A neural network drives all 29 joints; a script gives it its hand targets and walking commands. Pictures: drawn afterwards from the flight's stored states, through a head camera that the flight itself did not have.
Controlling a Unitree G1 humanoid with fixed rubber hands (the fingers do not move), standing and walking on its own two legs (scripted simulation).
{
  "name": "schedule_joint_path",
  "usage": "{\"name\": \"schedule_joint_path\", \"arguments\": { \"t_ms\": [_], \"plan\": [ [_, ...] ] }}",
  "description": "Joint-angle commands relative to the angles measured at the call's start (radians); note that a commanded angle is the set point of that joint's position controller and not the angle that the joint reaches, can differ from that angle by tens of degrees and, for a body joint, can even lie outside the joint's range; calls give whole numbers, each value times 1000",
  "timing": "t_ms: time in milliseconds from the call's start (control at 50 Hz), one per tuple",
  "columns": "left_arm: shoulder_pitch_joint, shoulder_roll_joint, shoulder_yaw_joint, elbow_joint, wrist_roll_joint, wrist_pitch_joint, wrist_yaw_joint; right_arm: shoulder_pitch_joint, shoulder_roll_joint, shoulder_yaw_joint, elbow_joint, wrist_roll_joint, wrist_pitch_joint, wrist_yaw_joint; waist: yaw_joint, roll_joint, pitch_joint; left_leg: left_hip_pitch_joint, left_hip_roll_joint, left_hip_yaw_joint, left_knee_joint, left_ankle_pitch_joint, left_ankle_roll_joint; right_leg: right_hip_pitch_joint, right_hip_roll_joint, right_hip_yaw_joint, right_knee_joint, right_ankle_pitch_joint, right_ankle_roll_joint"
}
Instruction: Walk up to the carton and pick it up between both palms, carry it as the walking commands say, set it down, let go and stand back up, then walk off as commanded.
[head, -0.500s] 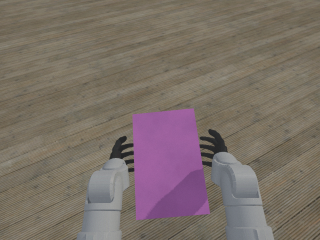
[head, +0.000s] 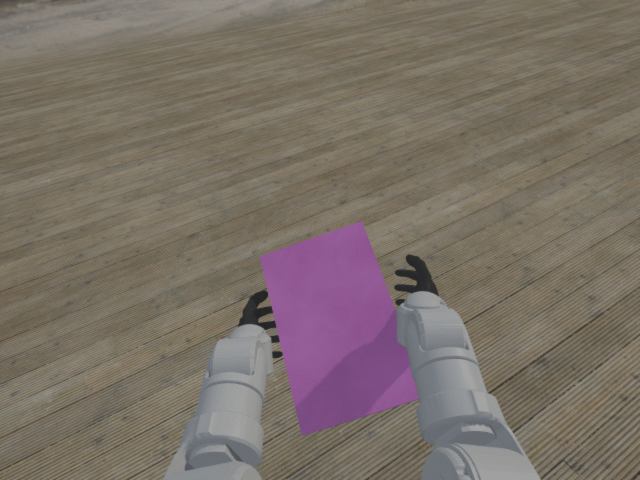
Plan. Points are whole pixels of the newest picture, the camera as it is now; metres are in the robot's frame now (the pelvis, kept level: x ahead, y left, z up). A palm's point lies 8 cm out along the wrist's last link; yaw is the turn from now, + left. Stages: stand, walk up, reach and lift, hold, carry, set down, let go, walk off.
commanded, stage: hold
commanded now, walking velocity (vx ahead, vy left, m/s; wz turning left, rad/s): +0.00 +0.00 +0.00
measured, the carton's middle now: (344, 332) +0.36 -0.01 -0.01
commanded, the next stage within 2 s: set down in 0.44 s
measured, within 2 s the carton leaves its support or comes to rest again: neither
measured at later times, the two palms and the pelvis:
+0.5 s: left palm (261, 333) +0.32 +0.10 +0.05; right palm (439, 315) +0.33 -0.14 +0.05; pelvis +0.04 -0.02 +0.01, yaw +2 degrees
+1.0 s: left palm (270, 368) +0.32 +0.10 -0.03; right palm (431, 350) +0.33 -0.14 -0.02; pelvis +0.00 -0.03 -0.02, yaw +1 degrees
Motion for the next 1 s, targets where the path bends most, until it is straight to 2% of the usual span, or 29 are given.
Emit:
{"name": "schedule_joint_path", "arguments": {
  "t_ms": [0, 60, 80, 100, 140, 200, 220, 260, 280, 320, 400, 420, 440, 460, 480, 500, 560, 600, 620, 640, 700, 720, 760, 800, 860, 900, 920, 940, 980],
  "plan": [
    [-969, -1033, -458, -178, -260, -105, -295, -668, 986, 390, 165, 267, -46, 519, -41, 34, -299, -287, 111, -156, -355, -115, -44, 473, 64, 8, 0, -46, 13],
    [-923, -1051, -451, -176, -263, -93, -277, -664, 957, 361, 138, 263, -46, 530, -52, -13, -255, -305, 130, -176, -367, -53, -54, 520, 81, 0, 0, -41, 15],
    [-900, -1074, -441, -209, -258, -96, -269, -692, 979, 414, 85, 282, -54, 539, -15, -28, -307, -215, 120, -172, -339, 61, -53, 480, 78, 4, -12, -13, 10],
    [-843, -1073, -442, -156, -251, -85, -268, -658, 978, 403, 89, 275, -43, 535, -51, -98, -288, -226, 121, -180, -338, 56, -43, 494, 82, 10, -15, -21, 17],
    [-788, -1103, -473, -199, -273, -76, -259, -626, 976, 441, 22, 294, -42, 537, -52, -95, -307, -173, 122, -186, -329, 138, -54, 482, 78, 24, -21, 19, 18],
    [-688, -1130, -492, -224, -261, -58, -257, -632, 983, 532, -131, 349, -39, 529, -9, -33, -307, -159, 97, -178, -304, 292, -47, 511, 67, 34, -41, 110, 13],
    [-636, -1123, -496, -254, -249, -47, -250, -617, 1014, 575, -165, 362, -30, 526, 20, -37, -340, -137, 80, -175, -284, 359, -40, 527, 58, 46, -46, 149, 18],
    [-560, -1115, -534, -274, -268, -36, -258, -561, 1020, 642, -234, 383, -13, 506, 6, -108, -330, -92, 60, -172, -262, 386, -32, 510, 47, 68, -68, 217, 20],
    [-519, -1099, -517, -285, -242, -31, -256, -571, 1039, 678, -266, 399, -7, 505, 46, -114, -342, -67, 43, -168, -251, 450, -23, 510, 42, 65, -81, 242, 18],
    [-467, -1114, -580, -340, -271, -19, -265, -471, 1026, 693, -304, 402, 0, 491, 10, -87, -379, -11, 36, -177, -236, 511, -37, 490, 33, 79, -79, 324, 18],
    [-462, -1113, -659, -486, -321, -19, -282, -507, 1091, 837, -489, 462, 3, 476, 42, -131, -544, 4, -1, -162, -205, 541, -29, 564, 23, 93, -66, 480, 29],
    [-481, -1083, -664, -487, -304, -7, -285, -419, 1086, 790, -409, 436, 21, 466, 16, -79, -481, -32, -12, -153, -211, 448, -27, 556, 8, 101, -74, 463, 25],
    [-374, -1052, -622, -386, -311, -38, -300, -325, 1111, 825, -280, 379, 25, 458, 38, -224, -442, -30, -9, -138, -210, 347, 1, 538, 22, 68, -94, 402, 0],
    [-429, -1018, -614, -396, -282, -39, -314, -267, 1109, 744, -184, 352, 25, 454, 18, -138, -399, -24, -4, -138, -212, 301, -2, 502, 13, 70, -98, 325, -5],
    [-416, -1024, -578, -384, -271, -49, -322, -335, 1130, 753, -227, 365, 13, 453, 40, -138, -350, -85, -14, -127, -211, 250, 2, 500, 20, 72, -96, 253, -1],
    [-518, -1022, -597, -398, -287, -73, -336, -338, 1112, 687, -181, 338, -9, 459, -3, -122, -365, -81, -7, -134, -191, 186, 6, 464, 21, 77, -93, 143, -12],
    [-710, -1043, -647, -416, -295, -103, -357, -406, 1127, 603, -120, 327, -56, 452, -51, 13, -323, -170, 1, -129, -177, 30, 10, 446, 27, 95, -68, -1, -30],
    [-785, -1052, -602, -352, -283, -149, -366, -514, 1111, 576, -79, 299, -103, 446, -28, 16, -316, -269, -2, -116, -166, -70, 10, 466, 28, 96, -61, -100, -34],
    [-780, -1037, -570, -331, -264, -164, -366, -495, 1128, 568, -41, 309, -115, 449, -5, 9, -290, -298, -3, -113, -159, -38, 4, 481, 17, 113, -59, -77, -24],
    [-825, -1038, -584, -313, -265, -180, -363, -506, 1111, 546, -1, 297, -134, 445, -29, 55, -301, -321, 5, -110, -163, -86, 4, 476, 23, 107, -37, -114, -26],
    [-871, -1040, -501, -210, -230, -254, -359, -537, 1108, 496, 101, 249, -175, 434, -44, -58, -322, -372, 13, -115, -135, -104, 17, 468, 25, 95, -13, -157, -16],
    [-796, -1048, -445, -145, -189, -253, -349, -555, 1103, 478, 112, 245, -186, 433, 1, -15, -293, -423, 11, -107, -140, -133, 23, 467, 31, 91, 14, -144, -24],
    [-913, -978, -407, -145, -167, -305, -342, -556, 1104, 439, 208, 210, -205, 429, -8, -104, -309, -422, 10, -98, -105, -143, 32, 433, 31, 100, -4, -206, -15],
    [-918, -960, -333, -91, -133, -347, -335, -653, 1111, 413, 189, 206, -252, 420, 45, -116, -338, -481, 12, -96, -75, -159, 45, 422, 28, 117, 25, -269, -12],
    [-922, -946, -335, -37, -113, -386, -330, -667, 1089, 416, 178, 189, -290, 404, 15, -197, -363, -480, 5, -98, -15, -132, 51, 402, 24, 127, 32, -244, -6],
    [-953, -921, -357, -46, -114, -416, -322, -681, 1093, 473, 162, 209, -318, 399, 55, -133, -406, -515, 8, -98, -3, -110, 48, 419, 19, 155, 50, -234, -12],
    [-941, -898, -343, -7, -116, -423, -331, -687, 1092, 493, 160, 197, -329, 381, 64, -187, -435, -520, -3, -87, 45, -95, 42, 396, 2, 184, 38, -277, -5],
    [-931, -890, -343, 13, -110, -422, -336, -681, 1078, 486, 150, 195, -333, 369, 37, -160, -454, -518, -7, -88, 60, -72, 39, 369, 3, 180, 45, -273, -2],
    [-887, -909, -370, 35, -96, -435, -332, -636, 1061, 477, 151, 182, -361, 353, 39, -104, -487, -564, -8, -92, 66, -70, 32, 390, 2, 204, 69, -242, -13]
  ]
}}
